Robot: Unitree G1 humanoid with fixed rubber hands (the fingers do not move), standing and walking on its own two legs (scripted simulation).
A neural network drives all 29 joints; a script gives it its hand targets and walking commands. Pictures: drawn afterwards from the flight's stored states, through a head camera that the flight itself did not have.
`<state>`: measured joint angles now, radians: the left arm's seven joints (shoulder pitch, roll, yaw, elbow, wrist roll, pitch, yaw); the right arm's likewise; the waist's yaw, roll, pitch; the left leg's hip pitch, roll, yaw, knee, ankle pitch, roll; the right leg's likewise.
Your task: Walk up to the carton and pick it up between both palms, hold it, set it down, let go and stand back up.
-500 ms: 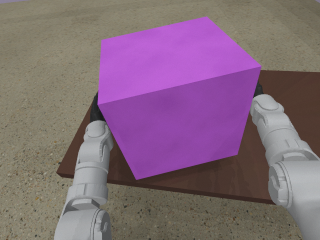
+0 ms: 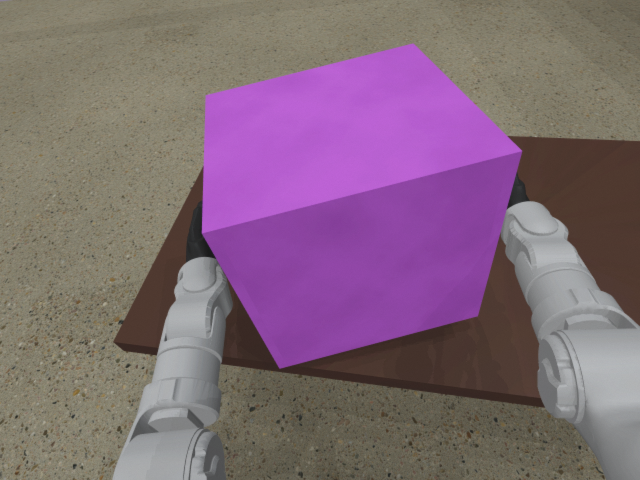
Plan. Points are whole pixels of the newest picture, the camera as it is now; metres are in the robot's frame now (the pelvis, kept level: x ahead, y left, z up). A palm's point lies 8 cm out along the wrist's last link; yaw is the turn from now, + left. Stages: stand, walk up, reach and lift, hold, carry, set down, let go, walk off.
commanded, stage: set down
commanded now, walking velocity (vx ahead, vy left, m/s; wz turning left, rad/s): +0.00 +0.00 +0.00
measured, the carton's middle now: (345, 208) +0.47 +0.04 +0.06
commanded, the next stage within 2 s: none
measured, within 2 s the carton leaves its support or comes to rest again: rests again in 0.52 s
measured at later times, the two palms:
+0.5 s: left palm (211, 263) +0.36 +0.22 +0.05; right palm (505, 212) +0.46 -0.17 +0.07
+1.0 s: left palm (205, 284) +0.32 +0.21 +0.06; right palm (553, 247) +0.41 -0.23 +0.07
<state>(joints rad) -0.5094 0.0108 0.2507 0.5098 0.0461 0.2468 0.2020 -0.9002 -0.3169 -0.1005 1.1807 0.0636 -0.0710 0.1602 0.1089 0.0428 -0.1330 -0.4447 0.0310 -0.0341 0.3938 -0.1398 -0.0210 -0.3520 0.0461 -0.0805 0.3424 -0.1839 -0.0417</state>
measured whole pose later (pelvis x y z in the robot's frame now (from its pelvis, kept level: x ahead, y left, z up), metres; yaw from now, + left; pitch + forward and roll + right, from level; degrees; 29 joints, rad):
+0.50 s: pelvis +0.00 +0.00 +0.00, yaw +0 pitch +15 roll -1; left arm -0.51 0.01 0.25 0.49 -0.08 0.24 0.24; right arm -0.90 -0.33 -0.10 1.16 0.24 -0.05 0.16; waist 0.12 0.04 -0.13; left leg -0.52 0.04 -0.03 0.39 -0.13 -0.03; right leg -0.43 0.05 -0.08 0.35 -0.18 -0.05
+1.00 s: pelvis -0.05 -0.01 -0.01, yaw -1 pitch +17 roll -1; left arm -0.51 0.02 0.25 0.37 -0.10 0.28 0.22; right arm -0.81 -0.45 -0.07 1.00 0.32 -0.03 0.16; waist 0.13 0.05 -0.13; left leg -0.63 0.05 -0.02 0.39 -0.05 -0.03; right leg -0.58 0.06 -0.08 0.41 -0.12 -0.05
